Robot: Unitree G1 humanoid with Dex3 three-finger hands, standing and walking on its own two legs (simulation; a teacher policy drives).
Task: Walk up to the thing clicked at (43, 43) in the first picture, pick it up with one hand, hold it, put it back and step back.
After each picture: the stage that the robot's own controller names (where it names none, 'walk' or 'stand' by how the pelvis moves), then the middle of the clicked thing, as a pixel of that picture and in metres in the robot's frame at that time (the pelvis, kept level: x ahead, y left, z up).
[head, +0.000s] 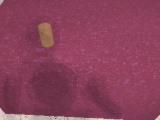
stand; (46, 35) +0.70 +0.21 -0.04
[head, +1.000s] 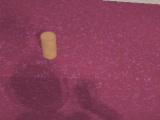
walk; (49, 45) +0.58 +0.15 -0.03
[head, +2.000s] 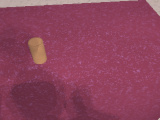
walk; (37, 51) +0.59 +0.20 -0.02
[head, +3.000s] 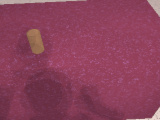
walk; (35, 41) +0.67 +0.26 -0.03
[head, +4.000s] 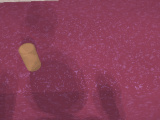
stand; (30, 57) +0.52 +0.24 -0.03
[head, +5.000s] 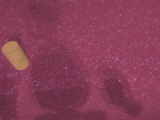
walk; (16, 56) +0.50 +0.28 -0.02
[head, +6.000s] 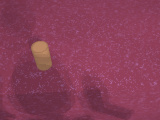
stand; (42, 56) +0.50 +0.17 -0.02
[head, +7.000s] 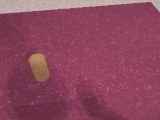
stand; (39, 67) +0.48 +0.20 -0.04
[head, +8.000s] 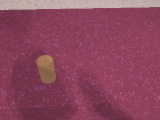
stand; (46, 69) +0.46 +0.16 -0.05
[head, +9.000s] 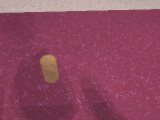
stand; (49, 69) +0.48 +0.15 -0.05
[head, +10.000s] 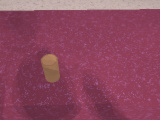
stand; (51, 68) +0.47 +0.15 -0.05
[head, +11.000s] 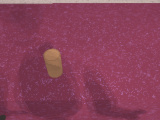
rise first; (53, 63) +0.48 +0.14 -0.04
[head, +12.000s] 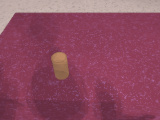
go down; (60, 66) +0.49 +0.14 -0.04
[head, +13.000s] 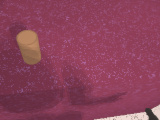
go down; (30, 48) +0.49 +0.14 +0.00
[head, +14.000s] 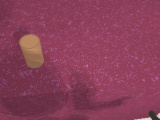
approach; (32, 52) +0.49 +0.14 +0.01
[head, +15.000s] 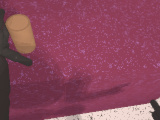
close in; (22, 35) +0.50 +0.14 +0.05
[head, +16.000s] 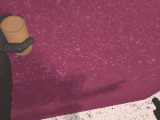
lift; (18, 37) +0.50 +0.14 +0.05
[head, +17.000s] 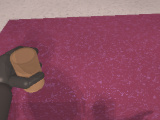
lift; (29, 70) +0.32 +0.16 +0.17
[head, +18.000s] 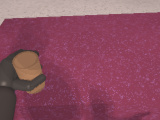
hold; (30, 73) +0.33 +0.16 +0.14
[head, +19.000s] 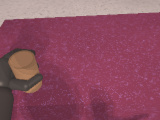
hold; (27, 72) +0.33 +0.17 +0.15
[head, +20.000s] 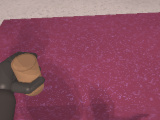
hold; (29, 75) +0.32 +0.17 +0.14
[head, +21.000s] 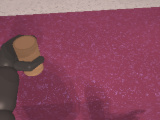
crouch; (29, 56) +0.39 +0.16 +0.14
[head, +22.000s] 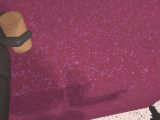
lower; (16, 33) +0.50 +0.15 +0.09
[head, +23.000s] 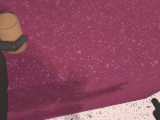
lower; (11, 34) +0.50 +0.16 +0.05
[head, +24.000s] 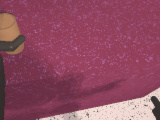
lower; (9, 35) +0.51 +0.16 +0.05
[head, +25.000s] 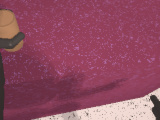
lower; (8, 32) +0.51 +0.16 +0.05
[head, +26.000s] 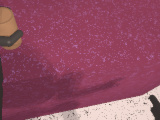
lower; (6, 29) +0.52 +0.16 +0.05
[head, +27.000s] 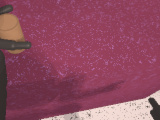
open; (11, 35) +0.51 +0.15 +0.05
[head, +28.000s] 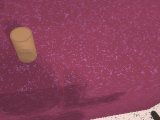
sink last; (24, 45) +0.49 +0.15 +0.02
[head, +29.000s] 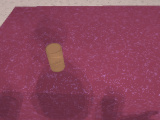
sink last; (55, 58) +0.51 +0.16 +0.00
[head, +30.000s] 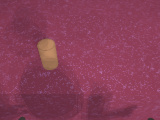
stand; (48, 55) +0.49 +0.15 +0.02
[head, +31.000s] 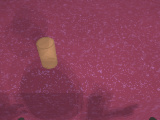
stand; (47, 53) +0.49 +0.15 +0.03
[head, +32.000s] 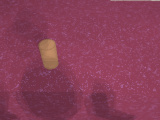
stand; (49, 54) +0.50 +0.16 +0.01
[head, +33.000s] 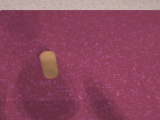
stand; (49, 65) +0.50 +0.16 -0.04
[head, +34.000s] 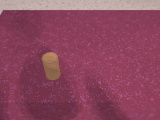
stand; (51, 66) +0.49 +0.15 -0.05
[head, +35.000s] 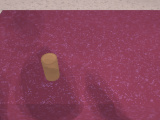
stand; (50, 67) +0.48 +0.15 -0.05
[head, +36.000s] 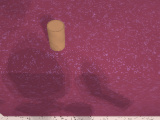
walk; (56, 36) +0.55 +0.11 -0.01
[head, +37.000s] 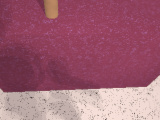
walk; (51, 5) +0.76 +0.17 -0.03
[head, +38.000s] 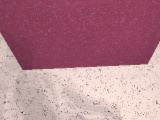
stand; out of the picture +1.08 +0.23 -0.02
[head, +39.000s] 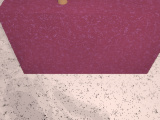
stand; out of the picture +1.09 +0.15 -0.03
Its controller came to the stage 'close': yes
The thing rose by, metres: 0.19
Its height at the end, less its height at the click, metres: +0.00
